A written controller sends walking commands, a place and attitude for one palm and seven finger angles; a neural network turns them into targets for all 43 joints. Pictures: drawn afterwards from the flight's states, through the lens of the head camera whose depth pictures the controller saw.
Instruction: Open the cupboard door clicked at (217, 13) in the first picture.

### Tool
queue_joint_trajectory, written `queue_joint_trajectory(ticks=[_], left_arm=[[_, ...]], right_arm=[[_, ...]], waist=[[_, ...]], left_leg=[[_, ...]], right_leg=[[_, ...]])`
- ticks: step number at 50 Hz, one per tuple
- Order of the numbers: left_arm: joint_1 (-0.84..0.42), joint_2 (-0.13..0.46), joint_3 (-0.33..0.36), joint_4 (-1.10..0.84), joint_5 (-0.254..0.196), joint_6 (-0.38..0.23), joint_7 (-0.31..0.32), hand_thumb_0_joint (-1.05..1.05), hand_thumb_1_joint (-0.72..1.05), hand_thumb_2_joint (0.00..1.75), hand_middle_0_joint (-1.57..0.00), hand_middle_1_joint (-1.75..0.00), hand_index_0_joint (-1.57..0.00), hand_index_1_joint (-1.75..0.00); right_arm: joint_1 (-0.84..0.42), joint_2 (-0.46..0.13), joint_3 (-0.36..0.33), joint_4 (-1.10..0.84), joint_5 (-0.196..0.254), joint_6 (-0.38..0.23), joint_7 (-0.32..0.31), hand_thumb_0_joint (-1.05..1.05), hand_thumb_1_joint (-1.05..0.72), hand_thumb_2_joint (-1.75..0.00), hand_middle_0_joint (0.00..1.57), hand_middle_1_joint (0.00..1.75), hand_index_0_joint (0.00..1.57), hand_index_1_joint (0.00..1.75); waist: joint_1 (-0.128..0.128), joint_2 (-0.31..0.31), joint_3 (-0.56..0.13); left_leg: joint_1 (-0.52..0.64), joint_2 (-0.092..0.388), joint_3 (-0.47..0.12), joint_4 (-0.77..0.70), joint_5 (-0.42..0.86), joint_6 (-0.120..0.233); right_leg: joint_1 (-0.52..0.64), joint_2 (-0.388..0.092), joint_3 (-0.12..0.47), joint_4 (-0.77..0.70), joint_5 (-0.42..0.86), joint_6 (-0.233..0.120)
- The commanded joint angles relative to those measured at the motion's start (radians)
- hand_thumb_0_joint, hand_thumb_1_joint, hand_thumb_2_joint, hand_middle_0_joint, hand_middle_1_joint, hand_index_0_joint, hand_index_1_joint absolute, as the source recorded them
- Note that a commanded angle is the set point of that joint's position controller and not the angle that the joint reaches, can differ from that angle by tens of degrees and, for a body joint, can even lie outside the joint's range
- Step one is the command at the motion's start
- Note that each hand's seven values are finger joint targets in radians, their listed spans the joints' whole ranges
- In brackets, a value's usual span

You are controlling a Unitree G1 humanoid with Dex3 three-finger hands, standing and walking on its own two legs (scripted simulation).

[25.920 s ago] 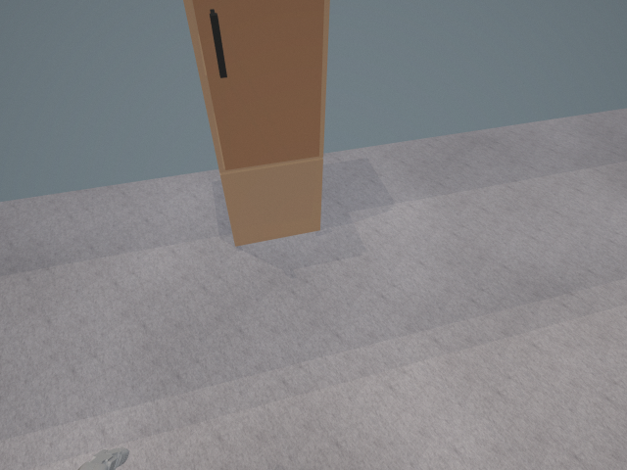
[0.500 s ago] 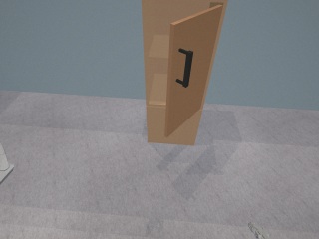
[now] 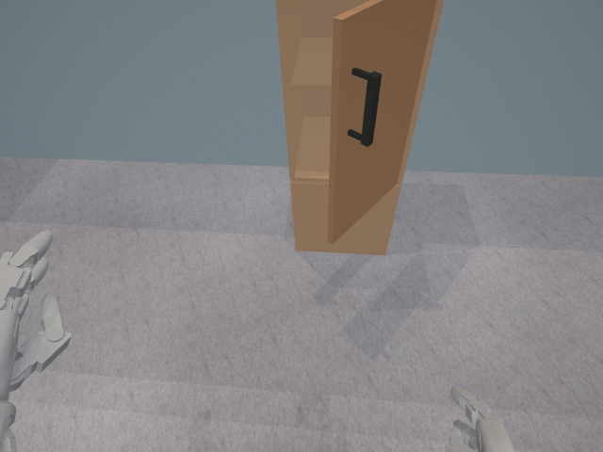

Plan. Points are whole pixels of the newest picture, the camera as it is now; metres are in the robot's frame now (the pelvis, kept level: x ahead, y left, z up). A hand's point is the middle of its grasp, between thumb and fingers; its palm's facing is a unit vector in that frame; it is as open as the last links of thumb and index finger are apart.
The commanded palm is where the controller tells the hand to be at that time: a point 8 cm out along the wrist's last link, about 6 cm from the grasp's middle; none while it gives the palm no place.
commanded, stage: let the arm hang, fingers relaxed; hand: left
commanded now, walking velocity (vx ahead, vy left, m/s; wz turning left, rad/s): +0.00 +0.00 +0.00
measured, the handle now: (362, 108) +0.72 -0.08 +0.08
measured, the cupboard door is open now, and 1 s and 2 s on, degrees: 53 53 53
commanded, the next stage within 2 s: look to check the result in 1.06 s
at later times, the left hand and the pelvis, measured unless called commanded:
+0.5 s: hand out of the picture -0.07 +0.22 -0.16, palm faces +0.04 -0.96 -0.26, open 7.2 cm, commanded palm none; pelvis -0.03 +0.01 +0.00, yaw +2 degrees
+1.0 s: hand out of the picture +0.00 +0.19 -0.16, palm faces +0.03 -0.97 -0.22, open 7.4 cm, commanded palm none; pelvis -0.03 +0.00 +0.01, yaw +1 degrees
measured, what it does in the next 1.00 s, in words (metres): stands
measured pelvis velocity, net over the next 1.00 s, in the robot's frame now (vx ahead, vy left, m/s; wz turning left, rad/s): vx -0.03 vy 0.00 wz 0.02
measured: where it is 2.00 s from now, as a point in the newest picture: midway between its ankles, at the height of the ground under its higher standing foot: outside the picture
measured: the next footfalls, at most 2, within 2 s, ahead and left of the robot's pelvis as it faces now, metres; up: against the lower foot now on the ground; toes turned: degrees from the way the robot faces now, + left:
none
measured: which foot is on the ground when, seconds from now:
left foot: down 0.00-1.00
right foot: down 0.00-1.00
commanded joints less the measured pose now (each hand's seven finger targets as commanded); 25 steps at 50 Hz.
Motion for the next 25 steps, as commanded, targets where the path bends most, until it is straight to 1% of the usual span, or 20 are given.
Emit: queue_joint_trajectory(ticks=[1, 2, 3, 4, 5, 6, 7, 8, 9, 10, 11, 12, 14, 16, 18, 19, 22, 23, 24, 25], left_arm=[[-0.052, -0.080, -0.223, 0.490, 0.048, 0.186, -0.097, 0.00, 0.90, 0.90, -0.20, -0.30, -0.20, -0.30], [-0.072, -0.060, -0.225, 0.542, 0.051, 0.182, -0.096, 0.00, 0.90, 0.90, -0.20, -0.30, -0.20, -0.30], [-0.091, -0.030, -0.228, 0.595, 0.054, 0.178, -0.095, 0.00, 0.90, 0.90, -0.20, -0.30, -0.20, -0.30], [-0.136, 0.006, -0.228, 0.648, 0.060, 0.172, -0.093, 0.00, 0.90, 0.90, -0.20, -0.30, -0.20, -0.30], [-0.168, 0.018, -0.233, 0.707, 0.058, 0.171, -0.091, 0.00, 0.90, 0.90, -0.20, -0.30, -0.20, -0.30], [-0.206, 0.015, -0.243, 0.764, 0.054, 0.176, -0.087, 0.00, 0.90, 0.90, -0.20, -0.30, -0.20, -0.30], [-0.230, 0.008, -0.257, 0.818, 0.051, 0.181, -0.083, 0.00, 0.90, 0.90, -0.20, -0.30, -0.20, -0.30], [-0.254, -0.001, -0.269, 0.869, 0.046, 0.186, -0.081, 0.00, 0.90, 0.90, -0.20, -0.30, -0.20, -0.30], [-0.256, -0.007, -0.278, 0.914, 0.042, 0.189, -0.079, 0.00, 0.90, 0.90, -0.20, -0.30, -0.20, -0.30], [-0.244, -0.033, -0.289, 0.962, 0.035, 0.190, -0.080, 0.00, 0.90, 0.90, -0.20, -0.30, -0.20, -0.30], [-0.224, -0.044, -0.296, 1.012, 0.031, 0.194, -0.079, 0.00, 0.90, 0.90, -0.20, -0.30, -0.20, -0.30], [-0.197, -0.048, -0.298, 1.063, 0.028, 0.195, -0.078, 0.00, 0.90, 0.90, -0.20, -0.30, -0.20, -0.30], [-0.163, -0.063, -0.285, 1.140, 0.031, 0.190, -0.075, 0.00, 0.90, 0.90, -0.20, -0.30, -0.20, -0.30], [-0.159, -0.070, -0.291, 1.204, 0.027, 0.190, -0.077, 0.00, 0.90, 0.90, -0.20, -0.30, -0.20, -0.30], [-0.162, -0.073, -0.293, 1.246, 0.026, 0.188, -0.078, 0.00, 0.90, 0.90, -0.20, -0.30, -0.20, -0.30], [-0.161, -0.068, -0.293, 1.263, 0.027, 0.187, -0.077, 0.00, 0.90, 0.90, -0.20, -0.30, -0.20, -0.30], [-0.167, -0.075, -0.296, 1.308, 0.030, 0.185, -0.076, 0.00, 0.90, 0.90, -0.20, -0.30, -0.20, -0.30], [-0.170, -0.077, -0.296, 1.320, 0.030, 0.185, -0.075, 0.00, 0.90, 0.90, -0.20, -0.30, -0.20, -0.30], [-0.166, -0.071, -0.296, 1.331, 0.030, 0.184, -0.075, 0.00, 0.90, 0.90, -0.20, -0.30, -0.20, -0.30], [-0.164, -0.076, -0.295, 1.343, 0.030, 0.184, -0.074, 0.00, 0.90, 0.90, -0.20, -0.30, -0.20, -0.30]], right_arm=[[-0.056, -0.170, -0.049, 0.023, -0.016, 0.046, 0.031, 0.00, -0.90, -0.90, 0.20, 0.30, 0.20, 0.30], [-0.066, -0.162, -0.037, 0.016, -0.022, 0.056, 0.030, 0.00, -0.90, -0.90, 0.20, 0.30, 0.20, 0.30], [-0.064, -0.155, -0.031, 0.022, -0.025, 0.062, 0.031, 0.00, -0.90, -0.90, 0.20, 0.30, 0.20, 0.30], [-0.044, -0.145, -0.032, 0.033, -0.025, 0.072, 0.032, 0.00, -0.90, -0.90, 0.20, 0.30, 0.20, 0.30], [-0.039, -0.141, -0.034, 0.053, -0.026, 0.083, 0.032, 0.00, -0.90, -0.90, 0.20, 0.30, 0.20, 0.30], [-0.029, -0.131, -0.035, 0.076, -0.030, 0.096, 0.030, 0.00, -0.90, -0.90, 0.20, 0.30, 0.20, 0.30], [-0.017, -0.116, -0.033, 0.097, -0.034, 0.106, 0.030, 0.00, -0.90, -0.90, 0.20, 0.30, 0.20, 0.30], [-0.004, -0.106, -0.028, 0.126, -0.035, 0.113, 0.030, 0.00, -0.90, -0.90, 0.20, 0.30, 0.20, 0.30], [0.005, -0.108, -0.023, 0.146, -0.035, 0.115, 0.033, 0.00, -0.90, -0.90, 0.20, 0.30, 0.20, 0.30], [0.002, -0.107, -0.018, 0.170, -0.037, 0.114, 0.031, 0.00, -0.90, -0.90, 0.20, 0.30, 0.20, 0.30], [-0.006, -0.117, -0.013, 0.190, -0.038, 0.112, 0.028, 0.00, -0.90, -0.90, 0.20, 0.30, 0.20, 0.30], [-0.016, -0.116, -0.011, 0.206, -0.036, 0.112, 0.024, 0.00, -0.90, -0.90, 0.20, 0.30, 0.20, 0.30], [-0.005, -0.104, -0.016, 0.231, -0.033, 0.115, 0.017, 0.00, -0.90, -0.90, 0.20, 0.30, 0.20, 0.30], [0.019, -0.090, -0.018, 0.270, -0.030, 0.122, 0.014, 0.00, -0.90, -0.90, 0.20, 0.30, 0.20, 0.30], [0.047, -0.082, -0.021, 0.301, -0.028, 0.127, 0.012, 0.00, -0.90, -0.90, 0.20, 0.30, 0.20, 0.30], [0.064, -0.088, -0.026, 0.311, -0.026, 0.128, 0.011, 0.00, -0.90, -0.90, 0.20, 0.30, 0.20, 0.30], [0.089, -0.080, -0.031, 0.348, -0.025, 0.131, 0.009, 0.00, -0.90, -0.90, 0.20, 0.30, 0.20, 0.30], [0.099, -0.077, -0.033, 0.360, -0.025, 0.132, 0.008, 0.00, -0.90, -0.90, 0.20, 0.30, 0.20, 0.30], [0.107, -0.079, -0.034, 0.371, -0.024, 0.131, 0.008, 0.00, -0.90, -0.90, 0.20, 0.30, 0.20, 0.30], [0.110, -0.069, -0.033, 0.383, -0.025, 0.130, 0.008, 0.00, -0.90, -0.90, 0.20, 0.30, 0.20, 0.30]], waist=[[-0.003, 0.040, -0.087], [0.008, -0.028, -0.083], [0.012, -0.149, -0.093], [0.002, -0.311, -0.116], [-0.003, -0.360, -0.101], [-0.013, -0.360, -0.074], [-0.022, -0.295, -0.058], [-0.033, -0.198, -0.042], [-0.033, -0.080, -0.041], [-0.025, 0.041, -0.028], [-0.008, 0.133, -0.011], [0.005, 0.183, -0.003], [0.012, 0.140, -0.006], [0.005, 0.127, -0.011], [-0.004, 0.091, 0.000], [-0.005, 0.036, 0.002], [-0.013, -0.028, 0.045], [-0.017, -0.029, 0.062], [-0.015, -0.019, 0.057], [-0.016, -0.032, 0.060]], left_leg=[[-0.110, 0.132, -0.194, -0.074, 0.161, 0.102], [-0.135, 0.113, -0.203, -0.077, 0.117, 0.101], [-0.111, 0.079, -0.176, -0.041, 0.112, 0.081], [-0.068, 0.038, -0.127, 0.017, 0.096, 0.055], [-0.037, -0.005, -0.084, 0.071, 0.066, 0.042], [-0.013, -0.021, -0.057, 0.099, 0.021, 0.033], [0.010, -0.025, -0.048, 0.096, 0.015, 0.029], [0.045, -0.014, -0.048, 0.063, 0.070, 0.027], [0.074, 0.006, -0.068, 0.019, 0.149, 0.029], [0.052, 0.035, -0.113, -0.048, 0.175, 0.037], [0.000, 0.054, -0.147, -0.110, 0.140, 0.048], [-0.033, 0.054, -0.162, -0.147, 0.082, 0.049], [-0.036, 0.047, -0.159, -0.161, 0.023, 0.043], [-0.014, 0.036, -0.146, -0.178, -0.074, 0.035], [0.009, 0.034, -0.142, -0.192, -0.117, 0.033], [0.025, 0.039, -0.146, -0.194, -0.112, 0.034], [0.046, 0.039, -0.134, -0.196, -0.120, 0.035], [0.049, 0.039, -0.133, -0.199, -0.120, 0.036], [0.049, 0.041, -0.134, -0.201, -0.114, 0.037], [0.048, 0.043, -0.136, -0.212, -0.119, 0.038]], right_leg=[[-0.021, -0.036, 0.066, 0.077, -0.002, 0.006], [0.013, -0.042, 0.081, 0.034, 0.023, -0.001], [0.032, -0.070, 0.100, -0.025, 0.093, -0.013], [0.024, -0.126, 0.131, -0.082, 0.126, -0.039], [-0.017, -0.180, 0.160, -0.129, 0.155, -0.073], [-0.051, -0.203, 0.172, -0.150, 0.170, -0.098], [-0.067, -0.206, 0.165, -0.147, 0.184, -0.104], [-0.087, -0.191, 0.143, -0.134, 0.155, -0.093], [-0.094, -0.156, 0.110, -0.104, 0.107, -0.068], [-0.072, -0.111, 0.088, -0.078, 0.062, -0.042], [-0.016, -0.079, 0.078, -0.075, 0.028, -0.023], [0.026, -0.068, 0.082, -0.086, 0.012, -0.019], [0.064, -0.065, 0.073, -0.121, 0.018, -0.028], [0.050, -0.072, 0.077, -0.156, -0.031, -0.037], [0.020, -0.075, 0.074, -0.181, -0.066, -0.041], [0.012, -0.071, 0.069, -0.191, -0.074, -0.041], [-0.041, -0.079, 0.070, -0.221, -0.121, -0.041], [-0.056, -0.078, 0.072, -0.226, -0.131, -0.042], [-0.049, -0.077, 0.069, -0.225, -0.132, -0.042], [-0.051, -0.076, 0.070, -0.221, -0.133, -0.042]])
